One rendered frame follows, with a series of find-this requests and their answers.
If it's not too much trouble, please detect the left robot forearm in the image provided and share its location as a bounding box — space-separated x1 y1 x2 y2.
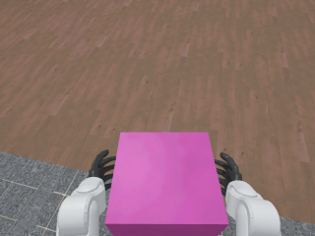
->
56 177 106 236

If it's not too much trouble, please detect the right robot hand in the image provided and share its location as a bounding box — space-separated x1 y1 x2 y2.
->
214 152 242 196

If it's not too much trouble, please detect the carton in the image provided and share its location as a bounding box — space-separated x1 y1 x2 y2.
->
104 132 229 236

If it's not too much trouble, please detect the right robot forearm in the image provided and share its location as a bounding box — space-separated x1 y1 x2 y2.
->
225 180 282 236

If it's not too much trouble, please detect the left robot hand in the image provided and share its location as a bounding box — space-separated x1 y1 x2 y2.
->
88 149 116 191

